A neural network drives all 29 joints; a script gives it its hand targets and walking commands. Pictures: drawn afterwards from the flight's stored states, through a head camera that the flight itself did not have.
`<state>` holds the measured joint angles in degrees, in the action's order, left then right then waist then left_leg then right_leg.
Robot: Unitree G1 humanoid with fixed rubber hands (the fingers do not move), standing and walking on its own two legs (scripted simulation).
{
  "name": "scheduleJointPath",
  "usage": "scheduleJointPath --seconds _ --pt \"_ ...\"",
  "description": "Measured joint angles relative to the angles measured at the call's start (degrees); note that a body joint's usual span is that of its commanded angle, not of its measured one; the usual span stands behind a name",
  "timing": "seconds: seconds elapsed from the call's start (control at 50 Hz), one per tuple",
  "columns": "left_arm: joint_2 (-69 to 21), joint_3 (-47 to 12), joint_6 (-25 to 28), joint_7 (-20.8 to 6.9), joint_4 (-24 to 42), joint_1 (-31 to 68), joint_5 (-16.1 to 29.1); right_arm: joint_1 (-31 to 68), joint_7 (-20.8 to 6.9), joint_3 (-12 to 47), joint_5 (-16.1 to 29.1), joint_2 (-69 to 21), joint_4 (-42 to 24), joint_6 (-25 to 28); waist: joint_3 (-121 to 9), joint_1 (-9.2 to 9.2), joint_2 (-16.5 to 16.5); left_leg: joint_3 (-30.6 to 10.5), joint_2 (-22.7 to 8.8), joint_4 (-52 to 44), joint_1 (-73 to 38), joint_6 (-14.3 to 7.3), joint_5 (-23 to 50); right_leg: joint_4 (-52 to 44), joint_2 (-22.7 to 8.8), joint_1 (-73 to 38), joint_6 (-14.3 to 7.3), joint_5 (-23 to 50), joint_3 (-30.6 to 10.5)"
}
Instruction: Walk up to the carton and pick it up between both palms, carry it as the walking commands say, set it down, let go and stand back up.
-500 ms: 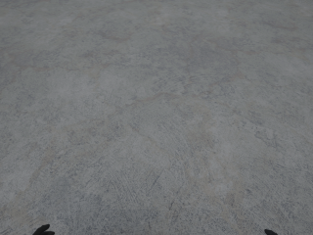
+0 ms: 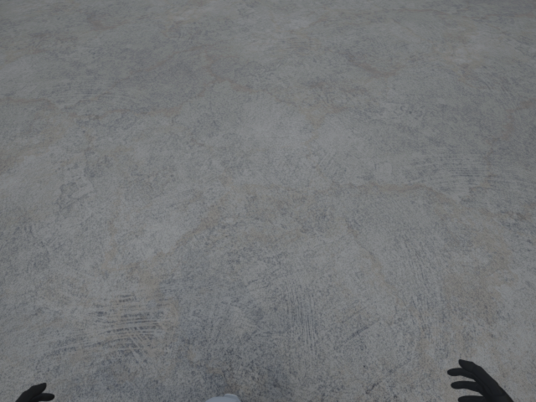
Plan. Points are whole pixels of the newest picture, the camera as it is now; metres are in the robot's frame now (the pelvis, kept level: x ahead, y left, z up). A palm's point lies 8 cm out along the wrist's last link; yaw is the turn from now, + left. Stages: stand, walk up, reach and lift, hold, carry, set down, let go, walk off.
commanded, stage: walk up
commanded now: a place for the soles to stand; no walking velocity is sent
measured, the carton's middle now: out of the picture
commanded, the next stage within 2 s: none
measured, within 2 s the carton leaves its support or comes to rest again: neither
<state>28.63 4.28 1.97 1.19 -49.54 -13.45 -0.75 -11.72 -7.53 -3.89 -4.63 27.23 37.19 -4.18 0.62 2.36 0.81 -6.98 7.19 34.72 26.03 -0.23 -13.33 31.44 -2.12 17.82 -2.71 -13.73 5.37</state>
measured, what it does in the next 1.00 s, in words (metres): steps to the left, turning left: left foot, then right foot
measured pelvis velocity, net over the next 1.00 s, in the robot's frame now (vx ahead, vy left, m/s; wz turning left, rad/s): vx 0.10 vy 0.23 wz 1.14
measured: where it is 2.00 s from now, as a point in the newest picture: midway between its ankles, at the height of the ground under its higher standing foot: outside the picture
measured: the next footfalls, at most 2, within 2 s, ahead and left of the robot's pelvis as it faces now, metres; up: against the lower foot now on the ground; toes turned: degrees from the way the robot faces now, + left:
left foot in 0.28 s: +0.08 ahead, +0.26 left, +0.00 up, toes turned +21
right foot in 0.46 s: +0.16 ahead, +0.00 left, +0.00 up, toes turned +27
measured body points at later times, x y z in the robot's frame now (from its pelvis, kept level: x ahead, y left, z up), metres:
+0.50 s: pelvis +0.04 +0.09 -0.01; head +0.08 +0.09 +0.44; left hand -0.10 +0.44 -0.08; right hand +0.36 -0.09 -0.09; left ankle +0.04 +0.24 -0.72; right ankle +0.12 -0.02 -0.73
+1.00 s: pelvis +0.10 +0.23 -0.01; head +0.12 +0.22 +0.44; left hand -0.20 +0.46 -0.06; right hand +0.47 +0.22 -0.09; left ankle +0.01 +0.32 -0.71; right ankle +0.23 +0.20 -0.73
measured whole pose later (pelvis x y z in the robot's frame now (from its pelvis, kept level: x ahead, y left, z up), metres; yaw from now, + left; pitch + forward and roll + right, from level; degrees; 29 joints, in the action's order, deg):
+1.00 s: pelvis +0.10 +0.23 -0.01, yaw +65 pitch +0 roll +1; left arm 29.3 4.4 7.1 0.5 -49.7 -17.3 -1.4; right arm -8.4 -8.8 -5.4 -2.7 28.4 41.7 -3.1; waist -0.2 1.2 2.6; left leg -6.6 5.6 45.0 25.1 -1.0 -19.7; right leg 35.2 -6.2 18.6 -0.2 -15.0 7.4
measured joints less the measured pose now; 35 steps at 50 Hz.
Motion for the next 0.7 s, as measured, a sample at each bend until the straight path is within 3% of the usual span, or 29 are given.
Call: scheduleJointPath --seconds 0.08,0.2,0.26,0.3,0.36,0.44,0.46,0.48,0.52,0.58,0.66,0.7 --pt "1.9 1.5 1.2 0.8 0.4 -3.0 -0.8 0.7 -1.6 0.1 0.4 0.0 0.6 0.6 -2.0 -3.19 0.2 3.3 -4.0 14.7 6.1 1.3 0.1 -6.9 -3.1 -4.1 2.0 1.3 4.7" --pt "3.4 2.9 1.9 -0.2 -0.4 -3.5 -1.9 6.7 -3.9 -1.3 1.7 2.2 1.9 1.2 -1.6 -4.89 1.6 5.3 -12.4 5.3 2.9 0.5 1.2 -5.2 -7.7 -6.6 4.8 -1.2 11.5" --pt "3.6 2.6 1.9 -0.8 -0.5 -3.8 -1.8 9.7 -3.6 -2.1 2.2 2.9 2.5 1.9 -1.6 -5.17 2.0 6.9 -12.7 -1.3 -0.7 -0.7 -0.2 -0.2 -11.2 -6.2 6.9 -4.5 14.4" --pt "3.9 2.5 1.6 -1.1 -0.6 -4.1 -1.5 10.9 -2.9 -2.3 1.9 3.0 2.5 2.6 -1.2 -4.93 1.3 6.0 -10.5 -2.9 -1.3 0.1 3.6 7.1 -13.8 -3.9 6.4 -7.6 13.4" --pt "3.6 1.6 1.2 -1.0 -0.1 -2.7 -0.2 9.4 -2.1 -1.7 1.8 2.1 1.1 2.7 0.9 -3.88 -0.1 3.0 -6.9 -0.1 0.3 1.1 3.2 17.7 -9.3 2.4 4.5 -15.2 3.0" --pt "2.6 -0.1 2.5 -0.4 1.1 -2.1 0.3 5.9 -2.1 -1.3 1.4 0.9 -0.8 1.3 2.8 -1.71 -0.9 -1.6 -2.6 -1.4 -0.6 0.6 3.7 11.4 -4.1 5.2 3.0 -10.9 -0.7" --pt "2.2 -0.3 2.9 -0.3 1.3 -2.4 0.1 5.0 -2.2 -1.3 1.3 0.8 -1.1 1.0 2.9 -1.24 -0.6 -3.0 -1.7 -0.8 -0.7 0.7 3.5 7.8 -3.1 4.0 2.3 -6.4 -1.0" --pt "1.4 -0.5 3.2 -0.2 1.3 -2.7 -0.2 4.1 -2.2 -1.6 1.1 0.8 -0.9 0.8 2.6 -1.15 0.4 -4.1 -1.3 0.7 -0.5 0.3 1.1 6.3 -3.0 2.6 2.2 -3.4 -0.1" --pt "0.9 -0.5 3.5 -0.1 1.6 -3.8 -1.0 2.6 -2.1 -1.8 0.8 -0.2 0.5 0.5 1.1 -1.61 0.7 -0.3 -2.3 6.8 1.9 0.2 -3.9 3.4 -4.5 -0.2 3.4 -3.6 2.6" --pt "1.2 0.4 3.8 0.2 1.5 -4.3 -1.4 2.4 -3.0 -1.2 1.6 -0.5 2.9 0.9 0.2 -2.96 0.6 3.9 -5.4 11.7 3.9 0.7 -2.8 -2.7 -6.5 -5.7 4.5 -3.6 6.8" --pt "2.1 2.1 3.6 -0.3 0.0 -4.6 -1.4 6.3 -4.0 -1.1 2.9 0.2 4.3 1.7 0.2 -3.93 1.3 7.0 -10.4 6.4 2.9 0.3 -0.7 -6.8 -8.3 -11.6 6.1 -3.5 12.0" --pt "2.5 2.3 3.4 -0.7 -0.7 -4.9 -1.2 8.9 -4.0 -1.4 3.4 0.8 4.5 2.2 0.1 -4.38 1.7 8.3 -11.5 1.6 1.2 -0.3 -0.4 -5.9 -9.7 -13.2 7.1 -5.0 14.1"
